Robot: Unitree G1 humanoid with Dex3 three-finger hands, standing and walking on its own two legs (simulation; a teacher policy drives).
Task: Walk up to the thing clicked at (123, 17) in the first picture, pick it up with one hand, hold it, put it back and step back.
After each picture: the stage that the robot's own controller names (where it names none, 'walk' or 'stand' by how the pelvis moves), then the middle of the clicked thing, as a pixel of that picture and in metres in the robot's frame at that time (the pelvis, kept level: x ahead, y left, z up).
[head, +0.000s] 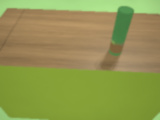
stand; (119, 33) +0.65 -0.17 +0.03
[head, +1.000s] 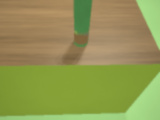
walk; (81, 21) +0.61 +0.02 +0.06
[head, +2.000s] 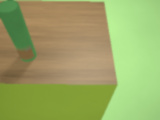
walk; (20, 35) +0.50 +0.26 +0.06
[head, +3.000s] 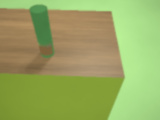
stand; (43, 33) +0.59 +0.22 +0.04
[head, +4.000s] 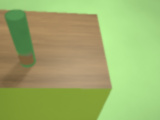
stand; (22, 41) +0.52 +0.26 +0.04
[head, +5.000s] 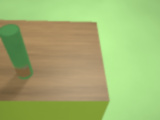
stand; (18, 54) +0.48 +0.27 +0.02
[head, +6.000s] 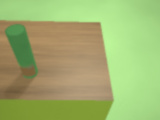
stand; (24, 54) +0.49 +0.25 +0.02
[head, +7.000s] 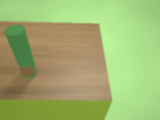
stand; (23, 54) +0.49 +0.26 +0.02
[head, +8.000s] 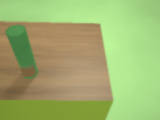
stand; (24, 54) +0.49 +0.25 +0.02
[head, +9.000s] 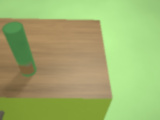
rise first; (22, 52) +0.49 +0.27 +0.03
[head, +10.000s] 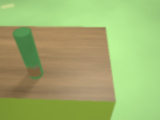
go down; (30, 55) +0.50 +0.27 +0.03
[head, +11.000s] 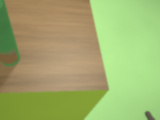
go down; (2, 37) +0.48 +0.25 +0.06
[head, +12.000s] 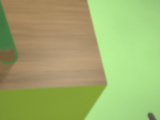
approach; out of the picture +0.49 +0.25 +0.07
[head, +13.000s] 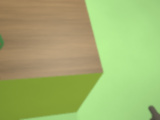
close in; out of the picture +0.50 +0.27 +0.11
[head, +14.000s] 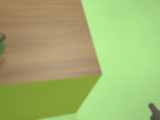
lift; out of the picture +0.50 +0.25 +0.11
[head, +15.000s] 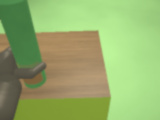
lift; (25, 47) +0.33 +0.16 +0.24
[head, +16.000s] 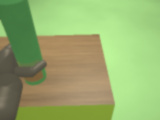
hold; (25, 46) +0.34 +0.16 +0.25
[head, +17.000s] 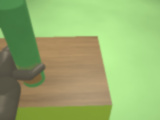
hold; (24, 49) +0.33 +0.17 +0.24
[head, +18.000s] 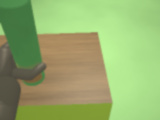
hold; (25, 47) +0.32 +0.15 +0.25
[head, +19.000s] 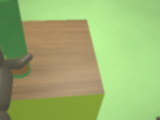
crouch; (12, 41) +0.40 +0.20 +0.19
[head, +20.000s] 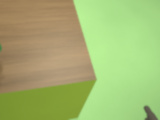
lower; out of the picture +0.51 +0.26 +0.13
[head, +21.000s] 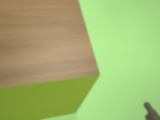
lower; out of the picture +0.50 +0.26 +0.11
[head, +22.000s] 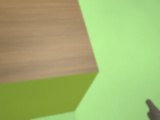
lower; out of the picture +0.50 +0.26 +0.11
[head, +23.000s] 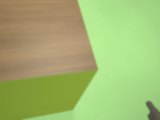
lower; out of the picture +0.51 +0.27 +0.12
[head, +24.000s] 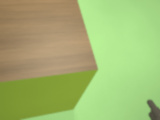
rest; out of the picture +0.51 +0.27 +0.12
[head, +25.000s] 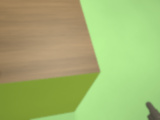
withdraw; out of the picture +0.49 +0.27 +0.11
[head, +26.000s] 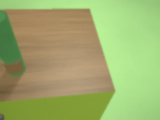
sink last; (7, 48) +0.46 +0.25 +0.08
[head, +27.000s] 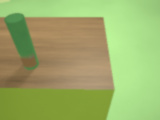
stand; (24, 44) +0.52 +0.28 +0.07
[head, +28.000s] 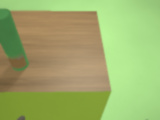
stand; (11, 43) +0.48 +0.28 +0.08
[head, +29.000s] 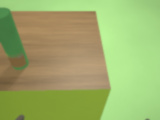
stand; (11, 42) +0.49 +0.28 +0.09
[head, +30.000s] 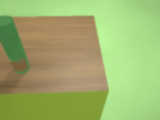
stand; (13, 48) +0.49 +0.28 +0.06
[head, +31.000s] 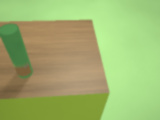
stand; (18, 54) +0.49 +0.27 +0.03
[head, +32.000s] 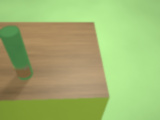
stand; (18, 55) +0.48 +0.27 +0.02
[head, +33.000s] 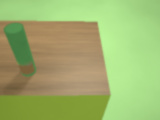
stand; (22, 52) +0.50 +0.26 +0.02
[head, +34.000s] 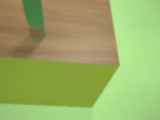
walk; (34, 14) +0.60 +0.20 +0.04
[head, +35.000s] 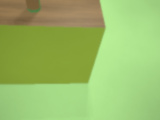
walk; out of the picture +0.80 +0.29 +0.05
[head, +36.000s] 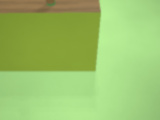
stand; out of the picture +1.15 +0.31 +0.04
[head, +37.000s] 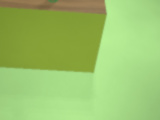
stand; out of the picture +1.09 +0.23 +0.04
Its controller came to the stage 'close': yes
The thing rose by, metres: 0.24
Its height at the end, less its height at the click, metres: +0.00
